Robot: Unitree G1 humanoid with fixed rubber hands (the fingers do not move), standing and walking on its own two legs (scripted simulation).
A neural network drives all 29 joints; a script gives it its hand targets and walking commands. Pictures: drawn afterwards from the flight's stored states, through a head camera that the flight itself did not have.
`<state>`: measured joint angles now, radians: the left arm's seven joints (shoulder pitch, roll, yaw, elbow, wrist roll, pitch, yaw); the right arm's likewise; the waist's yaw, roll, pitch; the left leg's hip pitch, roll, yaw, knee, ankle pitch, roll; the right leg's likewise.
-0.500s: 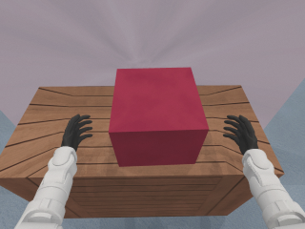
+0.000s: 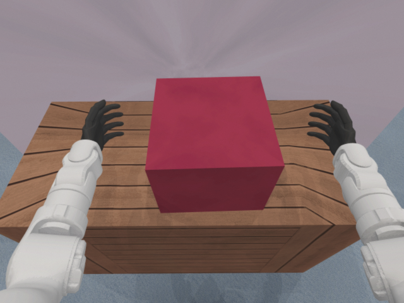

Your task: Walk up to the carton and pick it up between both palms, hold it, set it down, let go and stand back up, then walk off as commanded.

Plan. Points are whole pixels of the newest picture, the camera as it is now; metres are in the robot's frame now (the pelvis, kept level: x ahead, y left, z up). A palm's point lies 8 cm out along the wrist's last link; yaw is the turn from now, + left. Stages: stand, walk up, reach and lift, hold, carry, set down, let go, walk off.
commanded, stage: reach and lift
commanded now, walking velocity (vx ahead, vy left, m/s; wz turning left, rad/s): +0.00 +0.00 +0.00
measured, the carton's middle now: (210, 144) +0.49 +0.03 -0.04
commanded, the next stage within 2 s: none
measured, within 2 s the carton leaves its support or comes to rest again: neither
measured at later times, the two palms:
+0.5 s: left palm (98, 115) +0.44 +0.26 +0.10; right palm (331, 110) +0.48 -0.22 +0.12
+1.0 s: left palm (114, 152) +0.42 +0.25 +0.00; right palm (309, 149) +0.46 -0.21 +0.01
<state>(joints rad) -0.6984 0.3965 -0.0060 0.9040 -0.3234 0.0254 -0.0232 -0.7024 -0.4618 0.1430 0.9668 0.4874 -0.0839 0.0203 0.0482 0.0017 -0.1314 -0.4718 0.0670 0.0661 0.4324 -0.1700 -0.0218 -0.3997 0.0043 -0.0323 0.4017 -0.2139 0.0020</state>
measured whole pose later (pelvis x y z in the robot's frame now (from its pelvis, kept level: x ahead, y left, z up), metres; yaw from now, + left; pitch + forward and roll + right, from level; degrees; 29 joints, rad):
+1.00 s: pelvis -0.02 +0.00 -0.04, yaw +0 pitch +31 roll -2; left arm -1.00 0.35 -0.12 1.45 -0.40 -0.36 -0.02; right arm -0.98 -0.39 0.21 1.35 0.50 -0.33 0.03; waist 0.06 0.02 -0.30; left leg -1.01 0.08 0.03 0.70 -0.23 -0.02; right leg -0.93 0.01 -0.06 0.68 -0.28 0.00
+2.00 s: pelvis -0.02 +0.00 -0.04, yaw +0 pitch +31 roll -2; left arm -1.05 0.21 0.04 1.48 -0.24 -0.41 0.06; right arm -1.06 -0.26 0.04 1.40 0.29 -0.36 -0.04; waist 0.06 0.01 -0.30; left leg -1.03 0.08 0.03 0.71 -0.23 -0.02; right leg -0.95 0.01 -0.05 0.69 -0.28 0.00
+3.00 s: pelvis +0.01 +0.01 -0.01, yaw +0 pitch +25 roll -1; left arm -0.87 0.15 0.37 1.42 0.08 -0.61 0.05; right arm -0.88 -0.13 -0.49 1.32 -0.27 -0.58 -0.01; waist 0.02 0.01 -0.16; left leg -0.71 0.05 0.06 0.46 -0.17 -0.01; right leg -0.63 -0.01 -0.04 0.41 -0.21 0.01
